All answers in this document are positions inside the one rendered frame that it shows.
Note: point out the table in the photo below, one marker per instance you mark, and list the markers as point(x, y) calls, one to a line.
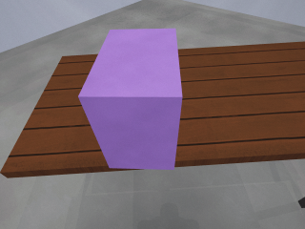
point(240, 104)

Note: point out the carton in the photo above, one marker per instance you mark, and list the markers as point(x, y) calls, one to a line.
point(132, 98)

